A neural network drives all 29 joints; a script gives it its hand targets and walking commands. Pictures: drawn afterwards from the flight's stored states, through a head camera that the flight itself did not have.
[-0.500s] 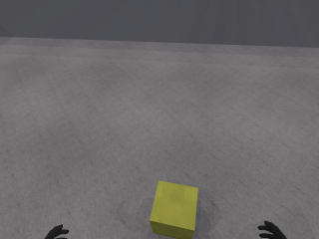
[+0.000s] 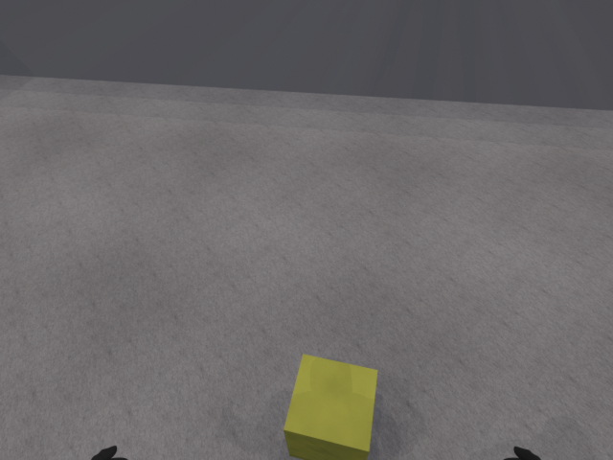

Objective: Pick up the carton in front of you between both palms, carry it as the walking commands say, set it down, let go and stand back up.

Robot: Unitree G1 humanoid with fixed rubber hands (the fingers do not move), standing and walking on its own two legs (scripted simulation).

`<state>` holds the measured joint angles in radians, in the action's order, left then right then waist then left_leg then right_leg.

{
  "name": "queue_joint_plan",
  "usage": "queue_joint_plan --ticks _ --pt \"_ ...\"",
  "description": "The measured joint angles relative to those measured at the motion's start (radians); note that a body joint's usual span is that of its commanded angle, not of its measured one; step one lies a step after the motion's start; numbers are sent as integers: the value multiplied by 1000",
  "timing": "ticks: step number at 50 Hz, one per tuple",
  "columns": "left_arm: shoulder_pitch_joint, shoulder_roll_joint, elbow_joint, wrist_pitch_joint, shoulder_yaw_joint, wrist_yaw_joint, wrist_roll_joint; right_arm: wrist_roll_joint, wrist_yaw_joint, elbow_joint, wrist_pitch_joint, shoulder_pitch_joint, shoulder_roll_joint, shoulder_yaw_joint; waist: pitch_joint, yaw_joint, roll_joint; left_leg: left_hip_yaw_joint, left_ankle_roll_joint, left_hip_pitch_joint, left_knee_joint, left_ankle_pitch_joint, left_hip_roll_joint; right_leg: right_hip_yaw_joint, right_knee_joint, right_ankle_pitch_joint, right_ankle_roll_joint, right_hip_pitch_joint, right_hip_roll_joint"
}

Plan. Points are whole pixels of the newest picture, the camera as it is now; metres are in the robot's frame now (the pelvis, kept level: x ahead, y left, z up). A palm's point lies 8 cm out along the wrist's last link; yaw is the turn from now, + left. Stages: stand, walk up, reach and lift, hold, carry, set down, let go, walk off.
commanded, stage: stand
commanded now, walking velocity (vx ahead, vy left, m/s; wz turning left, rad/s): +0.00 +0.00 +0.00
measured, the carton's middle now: (331, 414) +0.40 -0.04 -0.65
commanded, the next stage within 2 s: none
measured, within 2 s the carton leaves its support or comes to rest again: neither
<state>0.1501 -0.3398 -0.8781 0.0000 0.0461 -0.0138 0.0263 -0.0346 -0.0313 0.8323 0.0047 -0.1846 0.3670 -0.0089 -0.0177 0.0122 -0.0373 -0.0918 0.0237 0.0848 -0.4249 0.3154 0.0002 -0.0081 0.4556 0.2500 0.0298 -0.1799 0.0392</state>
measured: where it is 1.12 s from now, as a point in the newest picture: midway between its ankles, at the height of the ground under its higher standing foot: outside the picture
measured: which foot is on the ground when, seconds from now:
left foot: down 0.00-1.00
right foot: down 0.00-1.00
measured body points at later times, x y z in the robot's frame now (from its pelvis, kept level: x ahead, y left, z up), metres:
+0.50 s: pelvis -0.02 +0.00 +0.00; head -0.02 -0.01 +0.45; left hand +0.09 +0.32 -0.10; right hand +0.09 -0.30 -0.12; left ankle -0.05 +0.14 -0.74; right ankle +0.00 -0.10 -0.74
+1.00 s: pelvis -0.02 +0.00 +0.01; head -0.02 -0.01 +0.46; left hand +0.08 +0.32 -0.10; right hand +0.08 -0.31 -0.12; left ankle -0.05 +0.14 -0.74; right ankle +0.00 -0.10 -0.74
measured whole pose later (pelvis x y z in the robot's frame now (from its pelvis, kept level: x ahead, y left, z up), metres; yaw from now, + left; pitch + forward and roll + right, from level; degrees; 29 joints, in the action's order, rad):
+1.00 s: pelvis -0.02 +0.00 +0.01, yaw +0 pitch -2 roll +0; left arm 0.11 -0.38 -1.03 -0.01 0.02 -0.01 0.01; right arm -0.02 -0.02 1.00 0.01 -0.15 0.39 0.00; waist -0.04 0.01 -0.02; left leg -0.08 0.02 0.06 -0.34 0.24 0.01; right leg -0.02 0.37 0.18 0.02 -0.16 0.03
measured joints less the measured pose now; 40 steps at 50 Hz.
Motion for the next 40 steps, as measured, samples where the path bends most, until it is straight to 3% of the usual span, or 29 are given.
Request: queue_joint_plan --ticks 40 --pt "-36 -37 -141 -9 -25 7 -12 12 13 147 9 28 24 9 -16 -2 13 7 -6 -22 73 -68 8 -9 -73 -68 -8 21 -10"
